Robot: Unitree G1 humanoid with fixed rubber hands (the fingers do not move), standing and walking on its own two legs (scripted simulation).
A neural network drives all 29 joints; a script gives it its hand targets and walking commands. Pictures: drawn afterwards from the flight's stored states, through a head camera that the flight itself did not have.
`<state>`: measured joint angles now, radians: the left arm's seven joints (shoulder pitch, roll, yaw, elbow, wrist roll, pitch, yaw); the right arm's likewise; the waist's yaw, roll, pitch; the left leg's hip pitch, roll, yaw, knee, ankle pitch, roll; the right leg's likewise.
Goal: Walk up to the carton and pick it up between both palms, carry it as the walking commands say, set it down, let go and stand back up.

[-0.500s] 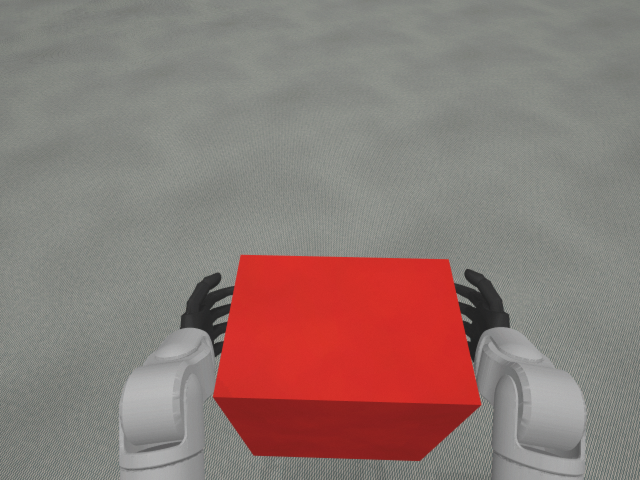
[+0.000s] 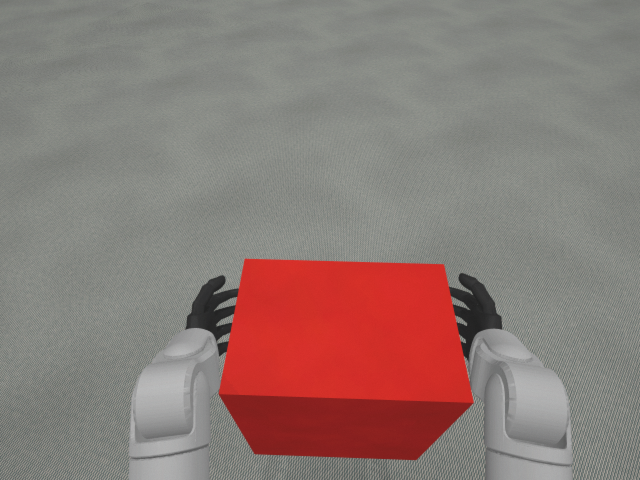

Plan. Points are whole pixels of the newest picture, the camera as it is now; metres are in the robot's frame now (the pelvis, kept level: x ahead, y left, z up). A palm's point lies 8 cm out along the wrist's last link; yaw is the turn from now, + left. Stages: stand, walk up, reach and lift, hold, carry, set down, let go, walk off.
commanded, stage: carry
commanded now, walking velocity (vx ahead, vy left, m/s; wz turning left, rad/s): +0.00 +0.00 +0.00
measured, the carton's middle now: (339, 369) +0.26 +0.00 +0.00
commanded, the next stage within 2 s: none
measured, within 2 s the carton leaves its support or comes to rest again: neither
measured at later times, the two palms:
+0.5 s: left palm (213, 386) +0.20 +0.14 +0.08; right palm (524, 409) +0.19 -0.18 +0.08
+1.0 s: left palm (312, 428) +0.16 +0.03 +0.10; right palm out of the picture +0.06 -0.27 +0.08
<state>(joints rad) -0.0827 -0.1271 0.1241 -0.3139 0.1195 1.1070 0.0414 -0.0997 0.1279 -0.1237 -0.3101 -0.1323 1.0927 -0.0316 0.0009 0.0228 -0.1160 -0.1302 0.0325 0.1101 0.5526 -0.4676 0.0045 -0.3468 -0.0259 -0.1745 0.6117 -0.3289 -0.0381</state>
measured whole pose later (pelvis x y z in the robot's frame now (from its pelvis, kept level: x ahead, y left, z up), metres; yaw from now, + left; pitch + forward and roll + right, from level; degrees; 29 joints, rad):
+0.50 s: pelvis -0.06 -0.01 -0.01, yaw -4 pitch +2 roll +0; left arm -0.09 -0.13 0.13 -0.40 0.10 1.22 0.05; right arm -0.09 0.13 -0.12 -0.41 -0.11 1.20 -0.05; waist 0.01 0.00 -0.08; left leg -0.23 0.05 0.18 0.68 -0.49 0.01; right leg -0.46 -0.01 -0.12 0.70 -0.28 -0.06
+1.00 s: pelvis -0.13 -0.04 +0.01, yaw -18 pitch +4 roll +3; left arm -0.08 -0.13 0.12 -0.45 0.11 1.19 0.05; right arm -0.10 0.13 -0.11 -0.42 -0.10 1.16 -0.05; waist 0.00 -0.01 -0.06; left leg -0.56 0.07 0.02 1.02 -0.44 -0.07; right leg -0.48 0.05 -0.03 0.48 -0.07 -0.11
